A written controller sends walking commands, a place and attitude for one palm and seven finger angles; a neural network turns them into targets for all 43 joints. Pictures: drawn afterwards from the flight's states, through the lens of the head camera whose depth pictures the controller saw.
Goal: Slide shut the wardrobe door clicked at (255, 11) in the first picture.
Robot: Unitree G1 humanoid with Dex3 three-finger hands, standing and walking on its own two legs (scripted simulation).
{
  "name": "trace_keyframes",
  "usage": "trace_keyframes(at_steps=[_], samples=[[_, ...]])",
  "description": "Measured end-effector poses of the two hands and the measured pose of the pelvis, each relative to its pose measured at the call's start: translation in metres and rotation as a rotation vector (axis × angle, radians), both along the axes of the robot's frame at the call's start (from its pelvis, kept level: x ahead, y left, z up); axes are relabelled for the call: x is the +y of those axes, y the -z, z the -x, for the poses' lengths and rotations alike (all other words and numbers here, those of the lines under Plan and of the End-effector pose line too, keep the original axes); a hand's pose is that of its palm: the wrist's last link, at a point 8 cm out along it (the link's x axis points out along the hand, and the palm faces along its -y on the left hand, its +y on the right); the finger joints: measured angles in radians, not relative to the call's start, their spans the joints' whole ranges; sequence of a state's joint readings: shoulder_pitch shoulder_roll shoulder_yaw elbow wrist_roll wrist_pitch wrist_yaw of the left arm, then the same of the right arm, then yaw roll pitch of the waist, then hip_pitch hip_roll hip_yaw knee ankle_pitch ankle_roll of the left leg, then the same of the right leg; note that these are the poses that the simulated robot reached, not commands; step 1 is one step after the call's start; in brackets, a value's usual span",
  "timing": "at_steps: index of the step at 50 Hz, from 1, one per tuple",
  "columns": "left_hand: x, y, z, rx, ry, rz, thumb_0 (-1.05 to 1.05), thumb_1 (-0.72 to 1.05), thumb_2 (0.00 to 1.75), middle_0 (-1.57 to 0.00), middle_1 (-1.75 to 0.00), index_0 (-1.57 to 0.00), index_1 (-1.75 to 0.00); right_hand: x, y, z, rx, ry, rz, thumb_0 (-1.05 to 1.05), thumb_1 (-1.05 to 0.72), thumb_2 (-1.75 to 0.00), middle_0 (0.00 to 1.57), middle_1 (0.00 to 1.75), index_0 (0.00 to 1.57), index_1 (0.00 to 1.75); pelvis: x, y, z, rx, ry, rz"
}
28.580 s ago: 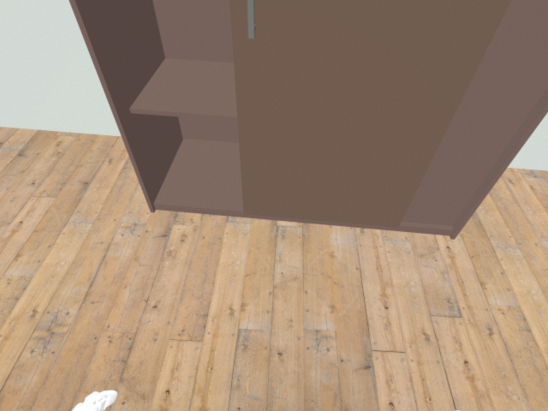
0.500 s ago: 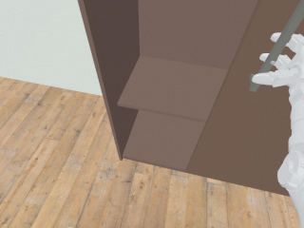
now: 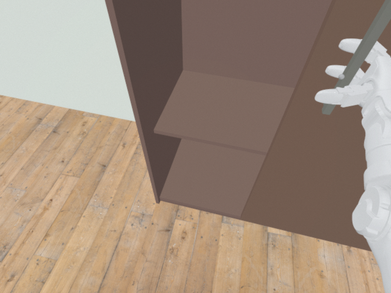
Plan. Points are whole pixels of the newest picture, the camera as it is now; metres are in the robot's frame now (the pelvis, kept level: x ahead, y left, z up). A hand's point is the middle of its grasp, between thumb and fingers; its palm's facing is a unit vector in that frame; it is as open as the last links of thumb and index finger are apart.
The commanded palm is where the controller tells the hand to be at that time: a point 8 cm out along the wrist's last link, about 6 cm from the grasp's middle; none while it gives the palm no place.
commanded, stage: slide the fingers in behind the handle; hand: right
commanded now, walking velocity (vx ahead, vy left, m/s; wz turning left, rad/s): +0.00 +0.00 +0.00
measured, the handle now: (356, 52) +0.55 -0.21 +0.24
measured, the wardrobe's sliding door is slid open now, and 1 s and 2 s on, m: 0.45 0.45 0.45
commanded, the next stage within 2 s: grip the handle and tug to test in 0.44 s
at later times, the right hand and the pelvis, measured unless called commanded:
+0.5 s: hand (339, 75) +0.51 -0.18 +0.22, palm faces +0.06 +1.00 +0.01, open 13.9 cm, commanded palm +0.48 -0.23 +0.21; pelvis +0.00 +0.00 +0.00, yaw +0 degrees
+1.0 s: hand (336, 74) +0.51 -0.17 +0.22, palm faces +0.07 +1.00 -0.02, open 9.1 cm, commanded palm +0.48 -0.22 +0.21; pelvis +0.01 +0.00 +0.00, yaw +0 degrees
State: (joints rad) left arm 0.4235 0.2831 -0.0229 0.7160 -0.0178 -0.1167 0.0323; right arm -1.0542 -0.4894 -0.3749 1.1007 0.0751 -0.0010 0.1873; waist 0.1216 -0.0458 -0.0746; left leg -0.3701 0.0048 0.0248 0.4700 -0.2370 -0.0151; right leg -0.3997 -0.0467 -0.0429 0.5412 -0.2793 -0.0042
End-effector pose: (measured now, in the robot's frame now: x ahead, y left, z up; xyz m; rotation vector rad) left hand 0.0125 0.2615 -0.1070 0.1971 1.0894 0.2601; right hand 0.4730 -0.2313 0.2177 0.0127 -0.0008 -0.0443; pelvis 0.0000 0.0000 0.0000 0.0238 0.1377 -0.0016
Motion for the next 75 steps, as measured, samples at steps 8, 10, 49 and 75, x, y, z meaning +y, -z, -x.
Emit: trace_keyframes(at_steps=[8, 10, 49, 75], samples=[[-0.008, 0.001, 0.009, 0.009, -0.004, 0.012, 0.01, 0.91, 0.90, -0.21, -0.30, -0.20, -0.30, -0.002, 0.000, -0.002, -0.018, 0.018, 0.034, -0.01, 0.50, -0.30, 0.30, 1.20, 0.30, 1.20, -0.004, 0.000, 0.003, 0.004, -0.005, 0.000], [-0.010, 0.002, 0.011, 0.018, -0.001, 0.013, 0.01, 0.91, 0.90, -0.21, -0.30, -0.20, -0.30, -0.001, 0.001, -0.003, -0.013, 0.012, 0.016, -0.01, 0.50, -0.30, 0.30, 1.20, 0.30, 1.20, -0.004, 0.000, 0.004, 0.005, -0.003, 0.000], [0.002, 0.002, -0.014, -0.001, 0.018, 0.012, 0.01, 0.91, 0.90, -0.20, -0.30, -0.20, -0.30, 0.006, 0.002, -0.010, -0.002, 0.025, 0.028, 0.00, -0.14, -0.57, 0.37, 1.29, 0.37, 1.29, 0.004, 0.000, -0.008, 0.013, 0.002, 0.002], [-0.001, 0.001, -0.014, 0.001, 0.001, 0.013, 0.01, 0.91, 0.90, -0.20, -0.30, -0.20, -0.30, 0.005, 0.002, -0.010, -0.007, 0.018, 0.020, 0.02, -0.84, -0.86, 0.44, 1.39, 0.42, 1.40, 0.000, -0.001, -0.011, 0.005, -0.008, 0.003]])
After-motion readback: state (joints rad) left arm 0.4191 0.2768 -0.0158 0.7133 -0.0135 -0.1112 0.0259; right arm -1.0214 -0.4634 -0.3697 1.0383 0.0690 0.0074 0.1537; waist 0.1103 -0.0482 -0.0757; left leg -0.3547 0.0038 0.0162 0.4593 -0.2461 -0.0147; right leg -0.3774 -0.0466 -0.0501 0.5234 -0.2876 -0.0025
